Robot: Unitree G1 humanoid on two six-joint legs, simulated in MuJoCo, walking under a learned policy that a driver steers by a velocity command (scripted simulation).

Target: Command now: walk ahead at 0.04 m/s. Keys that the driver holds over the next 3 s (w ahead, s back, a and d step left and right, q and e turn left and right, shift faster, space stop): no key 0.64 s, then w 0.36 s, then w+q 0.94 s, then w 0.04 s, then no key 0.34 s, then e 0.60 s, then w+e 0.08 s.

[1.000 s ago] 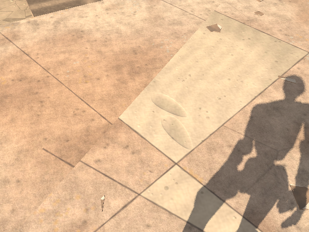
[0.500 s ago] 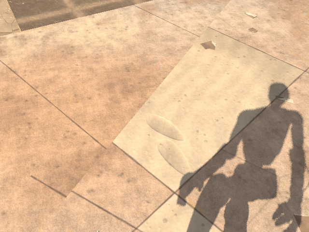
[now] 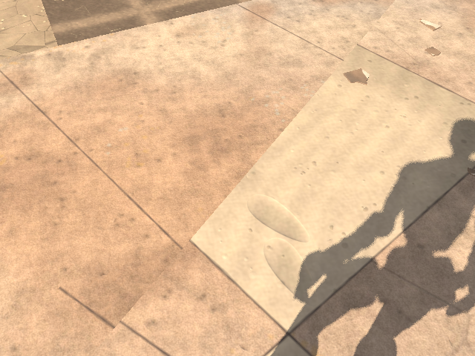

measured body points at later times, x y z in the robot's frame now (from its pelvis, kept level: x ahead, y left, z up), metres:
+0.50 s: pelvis +0.06 +0.03 +0.00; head +0.07 +0.03 +0.45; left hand +0.10 +0.27 -0.15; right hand +0.05 -0.19 -0.15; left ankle +0.03 +0.14 -0.73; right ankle +0.10 -0.07 -0.73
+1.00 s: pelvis +0.15 -0.01 +0.00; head +0.16 -0.03 +0.45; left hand +0.19 +0.25 -0.14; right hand +0.12 -0.26 -0.16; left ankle +0.04 +0.13 -0.67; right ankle +0.14 -0.09 -0.73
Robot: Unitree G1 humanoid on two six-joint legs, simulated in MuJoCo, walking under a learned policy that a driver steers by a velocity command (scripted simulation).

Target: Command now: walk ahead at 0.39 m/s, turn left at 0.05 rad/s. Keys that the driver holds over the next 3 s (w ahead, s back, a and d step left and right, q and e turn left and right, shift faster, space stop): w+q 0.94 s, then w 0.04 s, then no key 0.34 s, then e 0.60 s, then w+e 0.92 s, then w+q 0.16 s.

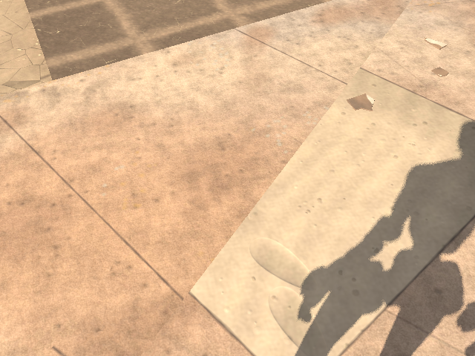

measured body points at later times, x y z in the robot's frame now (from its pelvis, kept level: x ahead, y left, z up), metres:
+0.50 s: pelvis +0.25 +0.05 -0.02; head +0.29 +0.06 +0.43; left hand +0.16 +0.30 -0.16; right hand +0.49 -0.14 -0.13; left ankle +0.34 +0.13 -0.73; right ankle +0.04 -0.10 -0.64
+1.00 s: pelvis +0.54 +0.09 -0.01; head +0.56 +0.10 +0.44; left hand +0.62 +0.41 -0.08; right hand +0.69 -0.15 -0.13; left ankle +0.35 +0.13 -0.69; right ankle +0.68 +0.04 -0.73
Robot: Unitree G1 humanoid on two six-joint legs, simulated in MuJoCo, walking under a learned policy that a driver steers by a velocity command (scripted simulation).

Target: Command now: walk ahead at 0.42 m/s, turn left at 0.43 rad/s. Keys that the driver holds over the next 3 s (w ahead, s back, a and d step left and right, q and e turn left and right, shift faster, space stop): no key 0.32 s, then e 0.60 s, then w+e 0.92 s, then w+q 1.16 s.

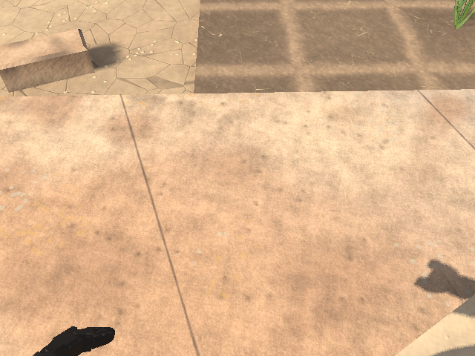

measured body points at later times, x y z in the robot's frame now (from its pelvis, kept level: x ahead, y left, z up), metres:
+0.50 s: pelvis +0.14 +0.04 -0.02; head +0.16 +0.05 +0.43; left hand +0.17 +0.32 -0.15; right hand +0.36 -0.19 -0.11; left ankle +0.18 +0.20 -0.75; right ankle +0.10 -0.12 -0.72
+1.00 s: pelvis +0.26 +0.08 -0.11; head +0.27 +0.06 +0.34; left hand +0.58 +0.21 -0.14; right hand +0.14 -0.18 -0.24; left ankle +0.16 +0.24 -0.83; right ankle +0.37 -0.04 -0.82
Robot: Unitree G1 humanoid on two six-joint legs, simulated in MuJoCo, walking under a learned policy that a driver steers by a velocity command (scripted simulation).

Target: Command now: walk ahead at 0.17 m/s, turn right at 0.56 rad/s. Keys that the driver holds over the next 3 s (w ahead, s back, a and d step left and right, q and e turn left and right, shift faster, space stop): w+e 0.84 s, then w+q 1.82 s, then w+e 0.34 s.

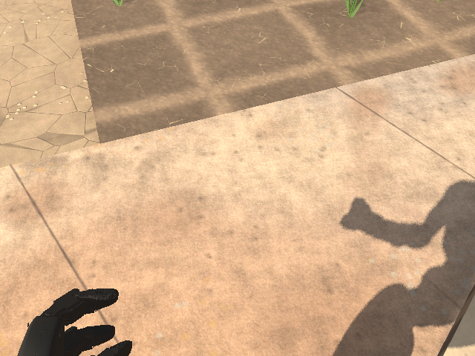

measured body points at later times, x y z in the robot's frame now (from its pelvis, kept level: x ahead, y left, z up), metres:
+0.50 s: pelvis +0.02 +0.08 -0.05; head -0.01 +0.11 +0.40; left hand +0.29 +0.25 -0.12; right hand -0.14 -0.16 -0.16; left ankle +0.02 +0.18 -0.74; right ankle +0.08 -0.08 -0.61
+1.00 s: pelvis +0.17 -0.06 -0.03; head +0.20 -0.08 +0.42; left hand +0.48 -0.05 -0.10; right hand -0.04 -0.22 -0.16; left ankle +0.03 +0.19 -0.72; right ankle +0.22 -0.23 -0.70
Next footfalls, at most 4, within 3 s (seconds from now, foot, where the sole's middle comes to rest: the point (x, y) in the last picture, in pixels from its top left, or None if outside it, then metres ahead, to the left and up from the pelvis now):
0.40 left None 0.06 0.17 -0.78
1.02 right None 0.25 -0.26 -0.78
1.58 left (288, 306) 0.64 -0.16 -0.78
2.06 right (341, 230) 0.89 -0.38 -0.78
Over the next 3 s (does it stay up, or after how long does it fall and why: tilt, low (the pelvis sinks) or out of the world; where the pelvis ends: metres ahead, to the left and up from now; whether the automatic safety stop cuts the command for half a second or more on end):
stays up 1.21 -0.11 0.00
